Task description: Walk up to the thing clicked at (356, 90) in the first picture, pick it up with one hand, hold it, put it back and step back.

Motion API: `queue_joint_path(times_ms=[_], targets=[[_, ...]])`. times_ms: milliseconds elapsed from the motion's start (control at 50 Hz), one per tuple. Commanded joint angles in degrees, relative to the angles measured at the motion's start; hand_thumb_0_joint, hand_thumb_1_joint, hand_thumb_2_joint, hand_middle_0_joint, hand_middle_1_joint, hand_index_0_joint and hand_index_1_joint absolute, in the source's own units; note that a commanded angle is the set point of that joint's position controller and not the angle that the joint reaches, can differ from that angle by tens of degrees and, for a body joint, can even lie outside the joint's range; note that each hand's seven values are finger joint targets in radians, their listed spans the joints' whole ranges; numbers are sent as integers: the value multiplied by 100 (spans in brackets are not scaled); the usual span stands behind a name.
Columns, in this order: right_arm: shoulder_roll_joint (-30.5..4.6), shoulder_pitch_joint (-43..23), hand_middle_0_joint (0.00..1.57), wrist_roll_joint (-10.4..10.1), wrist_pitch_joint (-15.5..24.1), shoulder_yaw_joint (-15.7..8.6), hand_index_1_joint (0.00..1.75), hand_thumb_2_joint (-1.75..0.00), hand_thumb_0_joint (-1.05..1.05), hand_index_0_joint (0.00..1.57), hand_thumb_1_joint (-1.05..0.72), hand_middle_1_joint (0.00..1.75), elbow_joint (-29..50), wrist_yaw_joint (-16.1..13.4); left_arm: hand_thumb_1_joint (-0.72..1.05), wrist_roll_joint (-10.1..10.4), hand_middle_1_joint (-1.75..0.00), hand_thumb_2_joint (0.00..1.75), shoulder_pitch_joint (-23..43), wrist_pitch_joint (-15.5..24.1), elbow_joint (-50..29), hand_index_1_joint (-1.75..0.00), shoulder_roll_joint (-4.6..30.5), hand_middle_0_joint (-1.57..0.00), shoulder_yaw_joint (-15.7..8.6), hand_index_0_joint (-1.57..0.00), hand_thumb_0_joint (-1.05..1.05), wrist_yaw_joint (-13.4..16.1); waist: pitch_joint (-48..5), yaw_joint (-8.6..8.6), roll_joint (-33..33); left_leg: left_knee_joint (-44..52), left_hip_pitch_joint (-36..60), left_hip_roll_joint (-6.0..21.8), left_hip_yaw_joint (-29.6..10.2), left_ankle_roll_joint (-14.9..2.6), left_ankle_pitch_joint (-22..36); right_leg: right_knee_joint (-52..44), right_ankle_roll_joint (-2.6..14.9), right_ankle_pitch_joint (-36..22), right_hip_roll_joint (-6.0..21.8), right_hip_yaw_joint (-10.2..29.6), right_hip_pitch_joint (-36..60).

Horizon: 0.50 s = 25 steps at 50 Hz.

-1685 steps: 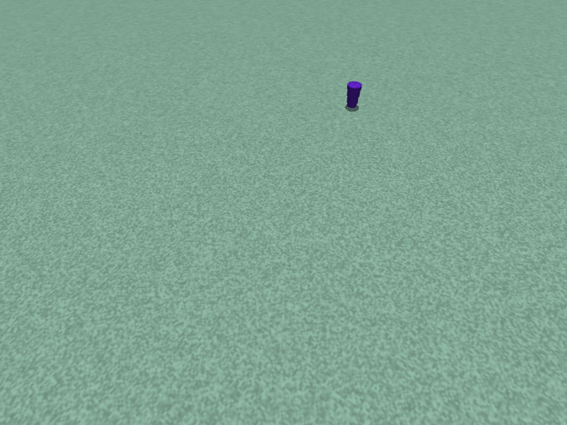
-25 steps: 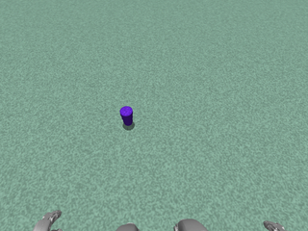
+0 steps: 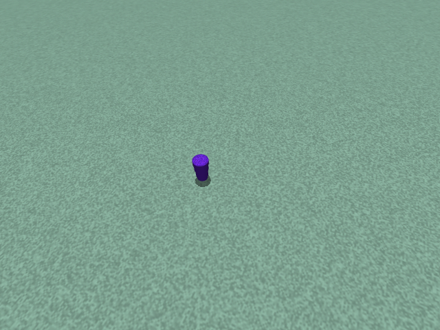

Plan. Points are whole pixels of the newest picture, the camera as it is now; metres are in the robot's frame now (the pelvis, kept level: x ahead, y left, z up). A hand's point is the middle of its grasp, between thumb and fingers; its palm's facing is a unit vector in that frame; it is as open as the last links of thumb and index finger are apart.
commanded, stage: step back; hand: left
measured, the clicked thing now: (201, 168) +1.05 +0.20 -0.68
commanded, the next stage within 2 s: stand in 0.82 s
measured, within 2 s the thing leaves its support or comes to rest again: neither
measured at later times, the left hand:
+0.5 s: hand out of the picture +0.10 +0.28 -0.15, palm faces +0.01 -0.93 -0.37, open 7.4 cm
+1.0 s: hand out of the picture +0.15 +0.26 -0.13, palm faces -0.03 -0.94 -0.34, open 7.4 cm
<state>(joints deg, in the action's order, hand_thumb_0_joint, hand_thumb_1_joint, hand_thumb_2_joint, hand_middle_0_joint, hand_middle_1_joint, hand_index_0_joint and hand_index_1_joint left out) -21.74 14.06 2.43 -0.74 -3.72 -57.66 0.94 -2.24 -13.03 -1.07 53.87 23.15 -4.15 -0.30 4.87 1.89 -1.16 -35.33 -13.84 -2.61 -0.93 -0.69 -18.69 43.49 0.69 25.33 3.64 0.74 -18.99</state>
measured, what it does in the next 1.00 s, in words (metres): steps on the spot: left foot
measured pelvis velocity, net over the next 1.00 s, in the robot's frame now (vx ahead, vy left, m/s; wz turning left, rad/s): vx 0.05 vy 0.01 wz -0.03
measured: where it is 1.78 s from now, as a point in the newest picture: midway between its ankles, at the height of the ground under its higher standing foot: outside the picture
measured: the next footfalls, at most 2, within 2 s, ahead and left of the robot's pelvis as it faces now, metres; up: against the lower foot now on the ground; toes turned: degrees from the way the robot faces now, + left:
left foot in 0.44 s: +0.12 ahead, +0.14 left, +0.00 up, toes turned +1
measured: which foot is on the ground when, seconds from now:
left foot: down 0.00-0.22, up 0.24-0.42, down 0.44-1.00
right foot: down 0.00-1.00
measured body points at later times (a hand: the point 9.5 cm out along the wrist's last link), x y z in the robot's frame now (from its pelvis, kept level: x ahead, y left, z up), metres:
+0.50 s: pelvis +0.03 +0.01 +0.00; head +0.05 +0.01 +0.45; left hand +0.10 +0.32 -0.12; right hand +0.11 -0.31 -0.12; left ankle +0.08 +0.14 -0.72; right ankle +0.02 -0.13 -0.72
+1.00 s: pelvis +0.05 +0.01 +0.02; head +0.06 +0.01 +0.47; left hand +0.15 +0.31 -0.11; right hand +0.16 -0.28 -0.10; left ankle +0.08 +0.14 -0.72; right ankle +0.03 -0.13 -0.72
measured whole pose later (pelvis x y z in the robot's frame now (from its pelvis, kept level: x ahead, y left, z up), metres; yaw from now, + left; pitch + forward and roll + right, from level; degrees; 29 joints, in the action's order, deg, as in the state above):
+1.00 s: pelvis +0.05 +0.01 +0.02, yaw -2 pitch -3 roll +0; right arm -19.3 1.2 0.5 1.1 -1.0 -63.9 0.5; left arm -0.5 -4.4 1.0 63.5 20.0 -0.4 -0.3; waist 3.9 0.4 0.2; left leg -23.1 -9.8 1.8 2.6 0.5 -10.0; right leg 22.4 -1.9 14.1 1.7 1.0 -5.1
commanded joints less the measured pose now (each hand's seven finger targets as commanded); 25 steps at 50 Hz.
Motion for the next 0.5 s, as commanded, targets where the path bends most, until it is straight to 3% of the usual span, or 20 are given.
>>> queue_joint_path(times_ms=[0, 20, 80, 100, 140, 160, 180, 200, 220, 240, 300, 340, 380, 400, 420, 440, 460, 480], targets=[[-1458, -577, 20, 15, 359, -281, 30, -90, 0, 20, -90, 30, 600, -106, 90, 136, -30, 90, 553, 219, -450, -30, 1087, -20, -205, -20, 0, -7, 132, -132, 350, 2170, 54, 1733, -2450, -1053, -1967, 723, 57, 146, -41, 506, -1010], [-1425, -561, 20, 21, 374, -272, 30, -90, 0, 20, -90, 30, 592, -118, 90, 132, -30, 90, 442, 256, -395, -30, 1037, -20, -179, -20, 0, -24, 29, -122, 629, 2018, 260, 1580, -2078, -931, -1571, 475, 78, 85, -35, 297, -991], [-1435, -431, 20, 40, 318, -315, 30, -90, 0, 20, -90, 30, 532, -73, 90, 102, -30, 90, 373, 301, -227, -30, 1026, -20, -218, -20, 0, -71, -75, -280, 1056, 1883, -136, 1386, -1564, -842, -1211, -268, 16, 201, -243, -77, -152], [-1500, -451, 20, 32, 276, -340, 30, -90, 0, 20, -90, 30, 548, -61, 90, 86, -30, 90, 324, 312, -206, -30, 988, -20, -227, -20, 0, -62, -64, -233, 1205, 1768, -267, 1380, -1430, -847, -1243, -599, 30, 70, -336, -219, 119], [-1290, -615, 20, -58, 187, -263, 30, -90, 0, 20, -90, 30, 599, -51, 90, 59, -30, 90, -24, 371, -5, -30, 887, -20, -227, -20, 0, 0, -166, 42, 935, 1129, -757, 1156, -995, -603, -917, -1694, 98, -625, -532, -372, 1151], [-1051, -554, 20, -85, 160, -187, 30, -90, 0, 20, -90, 30, 624, -62, 90, 13, -30, 90, -167, 406, 79, -30, 991, -20, -274, -20, 0, 40, -315, 122, 488, 506, -1179, 939, -772, -423, -748, -1995, 148, -703, -423, -17, 1833], [-718, -682, 20, -128, 174, -97, 30, -90, 0, 20, -90, 30, 754, -62, 90, -45, -30, 90, -357, 448, 85, -30, 1373, -20, -381, -20, 0, 94, -377, 274, -563, -743, -2161, 257, -337, -107, -980, -2562, 558, 352, 619, 1900, 2153], [-890, -726, 20, -80, 160, -151, 30, -90, 0, 20, -90, 30, 743, -136, 90, -29, -30, 90, -318, 465, 39, -30, 1835, -20, -460, -20, 0, 86, -127, 322, -860, -1611, -2095, 77, -357, -14, -1549, -3113, 1103, 1498, 1708, 3140, 1350], [-1171, -581, 20, -62, 188, -231, 30, -90, 0, 20, -90, 30, 665, -153, 90, -22, -30, 90, 21, 485, -143, -30, 1862, -20, -473, -20, 0, 78, 122, 171, -516, -1997, -2045, 293, -693, -5, -1442, -3074, 1488, 1233, 2030, 3333, 1019], [-1226, -406, 20, -88, 220, -237, 30, -90, 0, 20, -90, 30, 597, -134, 90, 33, -30, 90, 175, 509, -208, -30, 1664, -20, -449, -20, 0, 99, 205, 64, -209, -2068, -2118, 432, -741, -19, -1172, -2885, 1475, 565, 1875, 2889, 1117], [-1028, -241, 20, -82, 267, -206, 30, -90, 0, 20, -90, 30, 435, -72, 90, 30, -30, 90, 410, 533, -215, -30, 1442, -20, -340, -20, 0, 96, 41, -63, -501, -1321, -1289, 596, -424, 46, -747, -2531, 1080, -675, 1299, 1595, 568], [-925, -171, 20, -74, 257, -197, 30, -90, 0, 20, -90, 30, 372, -31, 90, 35, -30, 90, 614, 493, -261, -30, 1382, -20, -267, -20, 0, 68, -181, -127, -780, -591, -533, 485, 50, 73, -525, -2282, 888, -1331, 1008, 970, 248], [-834, -166, 20, -68, 277, -205, 30, -90, 0, 20, -90, 30, 284, -44, 90, 97, -30, 90, 743, 422, -279, -30, 1290, -20, -181, -20, 0, 59, -339, -240, -688, 431, 251, 295, 386, 86, 281, -1734, 710, -1917, 764, 582, 19], [-829, -156, 20, -46, 291, -214, 30, -90, 0, 20, -90, 30, 220, -89, 90, 127, -30, 90, 747, 373, -273, -30, 1154, -20, -107, -20, 0, 57, -380, -298, -548, 823, 577, 254, 353, 73, 733, -1379, 569, -2141, 622, 468, -130], [-982, -118, 20, -22, 310, -241, 30, -90, 0, 20, -90, 30, 217, -137, 90, 151, -30, 90, 652, 343, -317, -30, 954, -20, -13, -20, 0, 53, -538, -330, -134, 1066, 952, 546, -87, -17, 1075, -1018, 385, -2106, 470, 364, -340], [-1263, -325, 20, -1, 360, -237, 30, -90, 0, 20, -90, 30, 291, -177, 90, 236, -30, 90, 542, 299, -306, -30, 680, -20, 70, -20, 0, 53, -720, -214, 722, 1510, 777, 1541, -1453, -326, 1068, -505, 82, -1487, -51, 83, -394], [-1608, -710, 20, -78, 336, -254, 30, -90, 0, 20, -90, 30, 385, -166, 90, 278, -30, 90, 446, 226, -120, -30, 929, -20, -11, -20, 0, 99, -707, -108, 861, 1661, -96, 2108, -1960, -965, 388, -298, 24, 114, -269, -73, 188], [-1568, -885, 20, -68, 326, -259, 30, -90, 0, 20, -90, 30, 370, -149, 90, 215, -30, 90, 425, 212, -18, -30, 1016, -20, -27, -20, 0, 91, -551, -72, 674, 1639, -454, 2064, -1840, -1053, 234, -292, 39, 292, -201, 40, 570]])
